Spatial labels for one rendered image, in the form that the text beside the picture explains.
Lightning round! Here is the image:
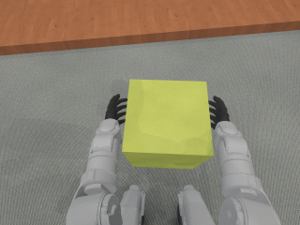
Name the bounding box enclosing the carton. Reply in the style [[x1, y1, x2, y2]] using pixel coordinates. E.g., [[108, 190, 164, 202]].
[[122, 79, 214, 170]]

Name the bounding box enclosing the left robot forearm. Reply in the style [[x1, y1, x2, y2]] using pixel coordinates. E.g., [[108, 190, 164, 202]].
[[66, 118, 122, 225]]

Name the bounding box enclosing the right robot thigh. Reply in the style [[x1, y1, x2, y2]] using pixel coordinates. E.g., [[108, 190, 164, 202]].
[[177, 189, 216, 225]]

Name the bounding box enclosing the right robot forearm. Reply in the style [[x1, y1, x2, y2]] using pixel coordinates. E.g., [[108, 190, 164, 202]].
[[213, 121, 281, 224]]

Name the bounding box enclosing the robot left upper arm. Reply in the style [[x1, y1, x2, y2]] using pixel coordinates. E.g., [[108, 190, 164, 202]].
[[66, 192, 123, 225]]

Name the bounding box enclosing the left robot thigh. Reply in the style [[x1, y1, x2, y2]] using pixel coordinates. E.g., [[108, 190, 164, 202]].
[[120, 189, 146, 225]]

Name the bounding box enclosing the left robot hand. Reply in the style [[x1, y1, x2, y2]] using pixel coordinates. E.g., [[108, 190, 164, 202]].
[[104, 94, 128, 125]]

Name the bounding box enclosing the robot thigh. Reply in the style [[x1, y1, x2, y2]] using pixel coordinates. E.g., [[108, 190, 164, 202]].
[[177, 189, 216, 225], [120, 189, 146, 225]]

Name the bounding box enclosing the robot right upper arm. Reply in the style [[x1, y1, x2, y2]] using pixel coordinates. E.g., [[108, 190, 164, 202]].
[[218, 196, 281, 225]]

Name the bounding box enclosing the right robot hand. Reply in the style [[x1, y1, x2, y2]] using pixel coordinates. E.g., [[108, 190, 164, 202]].
[[208, 96, 230, 129]]

